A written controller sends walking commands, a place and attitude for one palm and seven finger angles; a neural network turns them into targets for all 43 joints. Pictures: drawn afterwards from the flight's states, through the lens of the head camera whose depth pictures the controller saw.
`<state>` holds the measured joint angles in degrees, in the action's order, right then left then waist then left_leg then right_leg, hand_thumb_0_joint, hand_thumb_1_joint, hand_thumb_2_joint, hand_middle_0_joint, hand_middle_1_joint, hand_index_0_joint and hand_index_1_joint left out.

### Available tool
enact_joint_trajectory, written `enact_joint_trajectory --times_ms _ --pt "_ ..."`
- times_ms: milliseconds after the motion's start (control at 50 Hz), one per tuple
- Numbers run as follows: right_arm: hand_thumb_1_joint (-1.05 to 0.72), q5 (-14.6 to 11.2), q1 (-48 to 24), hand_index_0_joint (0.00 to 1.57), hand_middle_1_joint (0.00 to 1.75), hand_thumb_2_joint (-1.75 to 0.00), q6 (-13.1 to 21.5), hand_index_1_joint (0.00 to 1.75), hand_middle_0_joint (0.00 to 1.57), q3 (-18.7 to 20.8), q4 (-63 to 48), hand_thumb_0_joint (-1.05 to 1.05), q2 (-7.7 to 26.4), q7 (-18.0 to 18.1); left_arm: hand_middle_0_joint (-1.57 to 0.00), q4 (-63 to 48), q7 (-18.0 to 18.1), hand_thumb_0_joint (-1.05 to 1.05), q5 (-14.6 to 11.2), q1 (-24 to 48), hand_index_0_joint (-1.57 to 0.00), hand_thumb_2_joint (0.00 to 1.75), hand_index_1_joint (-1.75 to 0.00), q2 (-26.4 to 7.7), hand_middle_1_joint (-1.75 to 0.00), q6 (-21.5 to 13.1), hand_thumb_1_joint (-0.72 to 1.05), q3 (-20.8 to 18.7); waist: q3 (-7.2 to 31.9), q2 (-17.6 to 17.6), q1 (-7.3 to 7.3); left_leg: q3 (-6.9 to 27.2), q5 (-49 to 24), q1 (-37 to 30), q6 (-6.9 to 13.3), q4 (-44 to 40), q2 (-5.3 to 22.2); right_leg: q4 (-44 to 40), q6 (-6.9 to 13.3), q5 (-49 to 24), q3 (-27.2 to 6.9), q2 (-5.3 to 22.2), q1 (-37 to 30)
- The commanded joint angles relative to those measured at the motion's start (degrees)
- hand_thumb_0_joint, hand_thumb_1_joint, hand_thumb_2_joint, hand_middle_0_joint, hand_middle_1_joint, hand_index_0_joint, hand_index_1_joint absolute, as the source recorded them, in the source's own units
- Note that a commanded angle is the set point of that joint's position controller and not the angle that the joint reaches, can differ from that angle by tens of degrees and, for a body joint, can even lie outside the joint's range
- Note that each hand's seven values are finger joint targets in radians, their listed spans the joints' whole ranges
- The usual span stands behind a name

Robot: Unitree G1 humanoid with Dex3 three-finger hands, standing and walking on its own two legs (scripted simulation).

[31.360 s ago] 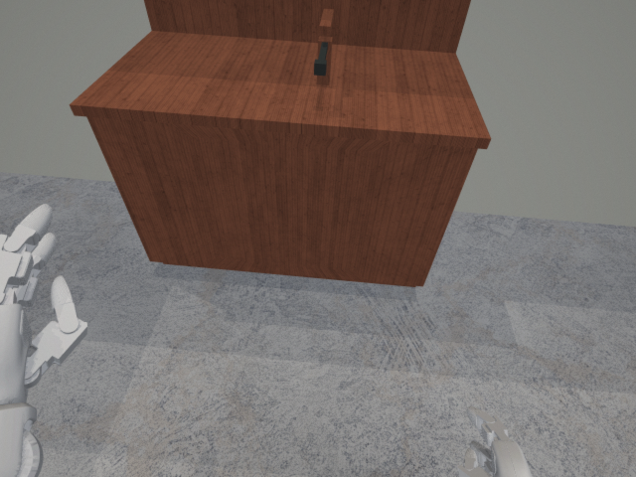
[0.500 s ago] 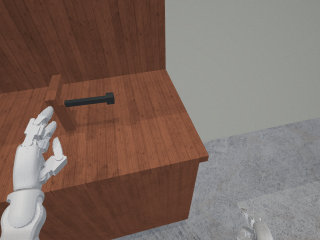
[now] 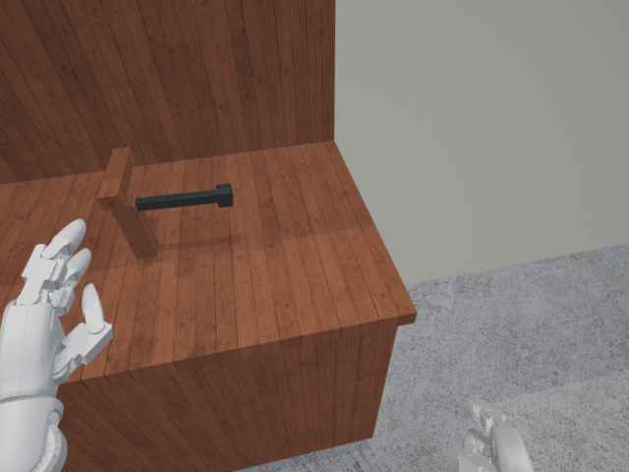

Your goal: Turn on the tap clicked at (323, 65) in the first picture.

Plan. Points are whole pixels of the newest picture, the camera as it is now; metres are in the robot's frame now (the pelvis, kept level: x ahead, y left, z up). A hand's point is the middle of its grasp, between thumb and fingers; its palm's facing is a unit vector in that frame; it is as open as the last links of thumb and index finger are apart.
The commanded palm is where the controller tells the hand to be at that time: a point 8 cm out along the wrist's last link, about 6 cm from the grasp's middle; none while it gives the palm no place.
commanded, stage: step back with the hand held close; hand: left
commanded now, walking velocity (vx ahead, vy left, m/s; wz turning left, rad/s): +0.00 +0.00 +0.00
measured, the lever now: (224, 195) +0.51 +0.22 +0.08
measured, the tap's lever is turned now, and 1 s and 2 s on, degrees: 86 86 86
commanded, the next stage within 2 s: stop stepping back and stand still in 1.12 s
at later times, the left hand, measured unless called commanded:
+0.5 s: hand (69, 382) +0.15 +0.25 +0.15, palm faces +0.32 -0.85 -0.43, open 7.4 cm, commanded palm +0.10 +0.29 +0.17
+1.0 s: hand out of the picture +0.07 +0.26 +0.15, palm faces +0.37 -0.86 -0.36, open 7.5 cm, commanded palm +0.02 +0.31 +0.17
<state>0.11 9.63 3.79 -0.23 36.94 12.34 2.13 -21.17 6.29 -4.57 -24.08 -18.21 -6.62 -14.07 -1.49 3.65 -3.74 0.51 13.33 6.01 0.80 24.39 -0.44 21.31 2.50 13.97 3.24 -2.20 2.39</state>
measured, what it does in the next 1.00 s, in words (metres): walks backwards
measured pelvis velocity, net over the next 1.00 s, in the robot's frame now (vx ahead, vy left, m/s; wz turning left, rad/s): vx -0.13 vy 0.03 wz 0.04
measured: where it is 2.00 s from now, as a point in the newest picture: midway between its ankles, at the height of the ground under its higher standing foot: outside the picture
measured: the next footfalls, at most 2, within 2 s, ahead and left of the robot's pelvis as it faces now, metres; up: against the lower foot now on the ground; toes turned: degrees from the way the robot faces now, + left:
left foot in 1.02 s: -0.08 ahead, +0.16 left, +0.00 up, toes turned +2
right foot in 1.28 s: -0.24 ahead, -0.08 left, +0.00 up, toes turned +1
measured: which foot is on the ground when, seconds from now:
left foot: down 0.00-0.84, up 0.86-1.00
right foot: down 0.00-1.00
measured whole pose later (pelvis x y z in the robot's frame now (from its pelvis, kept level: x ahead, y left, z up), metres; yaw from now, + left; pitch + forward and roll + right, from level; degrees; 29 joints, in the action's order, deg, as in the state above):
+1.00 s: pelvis -0.13 +0.03 -0.01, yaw +2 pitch +1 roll +0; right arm 0.1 10.6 1.7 -0.2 34.2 11.1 3.0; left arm -31.4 7.2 -2.5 -28.0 -20.9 -9.6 -17.2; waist -0.7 -2.1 -0.5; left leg 0.8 16.1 21.8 0.2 38.2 0.0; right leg 31.3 0.4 11.7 -1.2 -1.2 20.5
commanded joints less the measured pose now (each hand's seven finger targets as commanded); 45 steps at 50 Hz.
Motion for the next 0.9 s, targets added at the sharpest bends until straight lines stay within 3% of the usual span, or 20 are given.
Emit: enact_joint_trajectory --times_ms 0,40,60,100,180,240,280,320,360,400,420,540,600,680,740,760,780,820,840,880 --pt "-0.90 -0.38 -7.22 0.20 0.30 -0.90 3.20 0.30 0.20 2.35 -9.37 0.00 6.54 0.45 -0.20 -13.17 1.21 0.00 0.08 5.39 -0.20 0.90 -0.30 -10.68 -0.30 -4.22 0.90 -6.63 4.47 0.63 0.45 1.76 -11.77 -2.11 0.60 -2.75 1.60 -3.30 -0.23 -12.10 -2.12 2.39 2.65" --pt "-0.90 -0.39 -7.53 0.20 0.30 -0.90 3.09 0.30 0.20 2.28 -9.66 0.00 6.53 0.53 -0.20 -16.02 1.28 0.00 -0.02 8.56 -0.20 0.90 -0.30 -11.85 -0.30 -4.58 0.90 -7.27 5.21 1.44 0.63 1.63 -11.51 -2.55 0.79 -2.70 1.50 -3.57 -0.20 -12.28 -2.44 2.53 2.42" --pt "-0.90 -0.86 -7.79 0.20 0.30 -0.90 2.34 0.30 0.20 1.66 -11.93 0.00 6.62 1.08 -0.20 -19.97 1.55 0.00 -0.52 16.14 -0.20 0.90 -0.30 -20.92 -0.30 -6.50 0.90 -16.91 1.53 -0.20 0.95 2.92 -9.69 1.01 2.14 -0.10 3.31 -5.01 -0.77 -19.37 -8.28 5.95 6.96" --pt "-0.90 -0.43 -7.16 0.20 0.30 -0.90 1.19 0.30 0.20 1.71 -10.00 0.00 5.90 1.32 -0.20 -10.95 0.24 0.00 -0.06 5.82 -0.20 0.90 -0.30 -13.45 -0.30 -6.07 0.90 -11.38 3.43 -5.44 1.84 3.28 -13.43 0.13 2.23 2.67 3.54 -3.59 -1.13 -27.35 -8.43 8.63 7.53" --pt "-0.90 -0.84 -5.81 0.20 0.30 -0.90 -0.47 0.30 0.20 2.68 -12.19 0.00 7.07 1.17 -0.20 -9.44 -0.73 0.00 0.17 -0.25 -0.20 0.90 -0.30 -9.51 -0.30 -5.17 0.90 -7.94 9.03 -2.13 1.90 2.72 -20.92 -1.02 2.04 2.84 5.28 -0.28 -1.93 -27.79 -7.05 8.59 6.76" --pt "-0.90 -0.93 -6.03 0.20 0.30 -0.90 -1.38 0.30 0.20 2.71 -13.36 0.00 7.29 1.32 -0.20 -12.23 -0.34 0.00 0.26 -2.34 -0.20 0.90 -0.30 -10.68 -0.30 -5.05 0.90 -8.47 10.44 -1.30 1.69 3.41 -21.48 0.28 2.00 1.83 6.01 0.58 -2.07 -23.30 -6.50 7.94 7.37" --pt "-0.90 -1.11 -6.11 0.20 0.30 -0.90 -1.76 0.30 0.20 2.96 -14.19 0.00 7.33 1.46 -0.20 -14.55 0.09 0.00 0.36 -2.18 -0.20 0.90 -0.30 -12.31 -0.30 -5.13 0.90 -9.66 10.47 -3.88 1.70 3.80 -17.66 2.39 1.76 2.27 5.79 0.03 -1.82 -20.52 -7.12 8.35 8.11" --pt "-0.90 -0.98 -6.81 0.20 0.30 -0.90 -1.74 0.30 0.20 2.99 -14.43 0.00 7.34 1.91 -0.20 -18.12 0.85 0.00 0.55 -0.50 -0.20 0.90 -0.30 -16.28 -0.30 -5.78 0.90 -12.65 10.29 -3.48 1.68 3.95 -13.78 3.91 1.70 2.36 5.45 -0.19 -1.39 -17.80 -7.92 9.09 9.55" --pt "-0.90 -1.04 -6.52 0.20 0.30 -0.90 -1.52 0.30 0.20 3.07 -14.50 0.00 6.87 2.11 -0.20 -18.45 1.31 0.00 0.53 -1.07 -0.20 0.90 -0.30 -15.52 -0.30 -6.23 0.90 -12.33 9.09 -3.93 1.95 4.21 -8.95 5.87 1.64 2.91 5.08 -0.71 -1.05 -14.06 -8.67 9.37 11.30" --pt "-0.90 -0.99 -6.05 0.20 0.30 -0.90 -1.05 0.30 0.20 3.22 -14.37 0.00 6.89 2.19 -0.20 -19.14 1.83 0.00 0.52 -1.06 -0.20 0.90 -0.30 -15.72 -0.30 -6.59 0.90 -12.66 8.06 -3.10 2.24 4.63 -3.45 7.65 1.53 3.32 4.71 -1.37 -0.49 -9.45 -9.78 9.84 13.18" --pt "-0.90 -0.95 -6.15 0.20 0.30 -0.90 -0.83 0.30 0.20 3.34 -14.16 0.00 7.35 2.32 -0.20 -20.58 2.12 0.00 0.64 -0.69 -0.20 0.90 -0.30 -16.80 -0.30 -6.87 0.90 -13.32 8.00 0.02 2.42 5.11 -0.67 8.05 1.54 2.87 4.82 -1.38 -0.17 -6.88 -10.05 9.84 14.10" --pt "-0.90 -0.87 -4.90 0.20 0.30 -0.90 0.77 0.30 0.20 3.06 -13.91 0.00 8.33 2.58 -0.20 -18.25 2.83 0.00 1.56 -1.43 -0.20 0.90 -0.30 -12.49 -0.30 -7.18 0.90 -10.40 4.64 3.65 3.09 10.72 18.47 16.63 2.82 -4.16 7.54 1.20 -1.58 10.97 -7.17 5.18 15.67" --pt "-0.90 -0.70 -5.00 0.20 0.30 -0.90 1.53 0.30 0.20 3.31 -14.21 0.00 9.11 2.96 -0.20 -16.87 2.96 0.00 3.20 -0.57 -0.20 0.90 -0.30 -12.19 -0.30 -7.29 0.90 -11.75 4.97 7.28 2.50 16.61 30.59 30.64 5.63 -14.15 11.90 13.96 -3.53 4.22 -4.16 -0.21 2.51" --pt "-0.90 -0.42 -4.26 0.20 0.30 -0.90 1.96 0.30 0.20 3.40 -13.68 0.00 7.82 2.93 -0.20 -17.45 2.30 0.00 3.46 -0.12 -0.20 0.90 -0.30 -12.27 -0.30 -7.15 0.90 -11.77 7.63 3.31 2.26 15.40 21.57 23.47 5.47 -11.47 11.90 14.24 -3.46 0.90 -4.93 -0.12 5.67" --pt "-0.90 -0.07 -4.61 0.20 0.30 -0.90 2.07 0.30 0.20 3.06 -12.96 0.00 7.63 2.54 -0.20 -16.87 1.58 0.00 3.58 -0.71 -0.20 0.90 -0.30 -11.23 -0.30 -7.24 0.90 -11.43 5.20 4.44 2.65 13.60 24.51 26.44 5.56 -10.44 11.15 10.90 -2.98 0.11 -6.08 0.07 4.71" --pt "-0.90 -0.07 -4.17 0.20 0.30 -0.90 1.97 0.30 0.20 3.04 -12.35 0.00 7.25 2.38 -0.20 -16.89 1.52 0.00 3.26 -0.16 -0.20 0.90 -0.30 -11.61 -0.30 -7.43 0.90 -11.53 5.52 2.45 2.63 11.67 20.33 23.74 4.65 -7.00 9.43 6.81 -1.73 -2.33 -8.10 1.57 6.91" --pt "-0.90 -0.28 -3.55 0.20 0.30 -0.90 1.90 0.30 0.20 3.30 -12.18 0.00 6.73 2.18 -0.20 -17.78 1.48 0.00 2.98 0.75 -0.20 0.90 -0.30 -11.27 -0.30 -7.12 0.90 -10.44 7.01 -3.86 2.80 7.64 16.30 19.57 2.96 -0.43 6.64 3.04 -0.50 -1.88 -11.52 4.68 10.84" --pt "-0.90 -0.67 -2.85 0.20 0.30 -0.90 1.74 0.30 0.20 3.87 -11.34 0.00 6.32 1.88 -0.20 -20.85 2.14 0.00 2.10 1.53 -0.20 0.90 -0.30 -13.49 -0.30 -6.82 0.90 -10.85 9.82 -13.64 3.43 2.03 9.01 7.61 -0.28 18.09 1.65 -5.85 4.87 1.23 -21.39 14.89 23.39" --pt "-0.90 -0.56 -2.46 0.20 0.30 -0.90 1.51 0.30 0.20 3.48 -10.96 0.00 5.04 1.61 -0.20 -20.94 2.37 0.00 1.91 1.27 -0.20 0.90 -0.30 -12.20 -0.30 -6.52 0.90 -9.26 9.33 -15.39 4.03 1.33 6.84 7.90 -0.93 24.35 0.80 -6.89 7.02 -4.51 -22.76 18.99 24.05" --pt "-0.90 -0.49 -3.32 0.20 0.30 -0.90 1.43 0.30 0.20 3.02 -11.70 0.00 4.40 1.17 -0.20 -21.45 2.48 0.00 1.89 0.97 -0.20 0.90 -0.30 -13.24 -0.30 -6.45 0.90 -10.13 9.70 -13.58 4.15 2.16 8.29 12.71 -1.30 27.05 0.79 -2.78 7.72 -20.35 -20.73 20.38 18.97"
